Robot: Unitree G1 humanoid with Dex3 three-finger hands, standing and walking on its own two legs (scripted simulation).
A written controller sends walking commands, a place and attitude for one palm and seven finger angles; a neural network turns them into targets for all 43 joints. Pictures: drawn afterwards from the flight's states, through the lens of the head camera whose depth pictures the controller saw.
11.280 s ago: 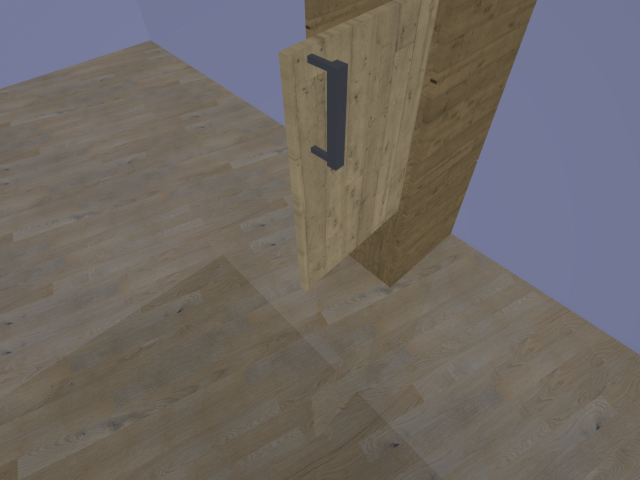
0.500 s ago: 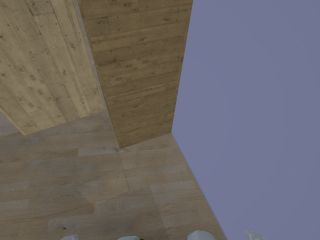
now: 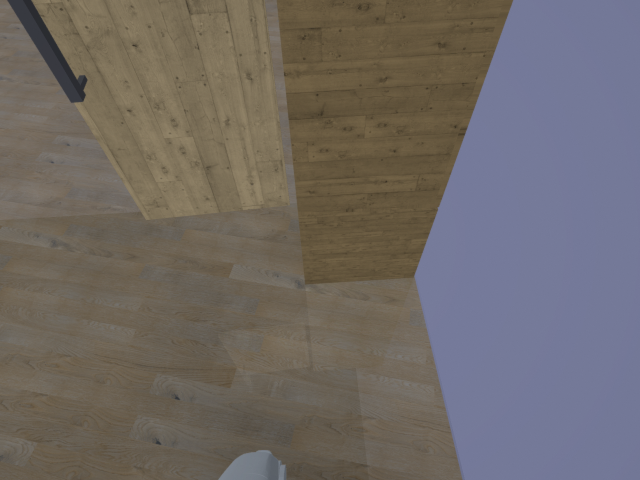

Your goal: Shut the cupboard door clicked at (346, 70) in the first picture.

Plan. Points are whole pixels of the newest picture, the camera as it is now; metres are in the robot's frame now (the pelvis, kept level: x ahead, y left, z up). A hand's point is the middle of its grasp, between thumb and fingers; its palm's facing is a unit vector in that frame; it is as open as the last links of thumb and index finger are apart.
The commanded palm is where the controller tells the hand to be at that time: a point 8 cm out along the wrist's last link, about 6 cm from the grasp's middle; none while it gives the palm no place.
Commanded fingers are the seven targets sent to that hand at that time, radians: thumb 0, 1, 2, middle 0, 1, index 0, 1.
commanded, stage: turn to face it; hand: left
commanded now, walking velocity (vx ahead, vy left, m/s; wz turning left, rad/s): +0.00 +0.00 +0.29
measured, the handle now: (53, 43) +0.71 +0.47 +0.15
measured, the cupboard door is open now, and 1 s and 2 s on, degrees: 93 93 93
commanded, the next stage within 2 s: take the last steps up to it in 0.18 s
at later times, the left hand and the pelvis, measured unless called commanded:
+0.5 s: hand out of the picture +0.06 +0.22 -0.17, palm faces +0.15 -0.96 -0.22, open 7.4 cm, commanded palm none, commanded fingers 0.00 0.90 0.90 -0.20 -0.30 -0.20 -0.30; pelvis +0.02 +0.02 -0.01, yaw +7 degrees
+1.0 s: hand out of the picture +0.03 +0.28 -0.19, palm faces +0.29 -0.94 -0.16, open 7.4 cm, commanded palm none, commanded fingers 0.00 0.90 0.90 -0.20 -0.30 -0.20 -0.30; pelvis +0.13 +0.13 -0.02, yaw +13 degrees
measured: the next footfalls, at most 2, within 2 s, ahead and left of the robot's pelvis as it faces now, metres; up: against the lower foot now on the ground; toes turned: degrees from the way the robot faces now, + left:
left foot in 0.12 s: +0.04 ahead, +0.13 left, +0.00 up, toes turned +8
right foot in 0.50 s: +0.06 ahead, -0.11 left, +0.00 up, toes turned +3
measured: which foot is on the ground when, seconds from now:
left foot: up 0.00-0.10, down 0.12-0.50, up 0.52-0.88, down 0.90-1.00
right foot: down 0.00-0.12, up 0.14-0.48, down 0.50-0.90, up 0.92-1.00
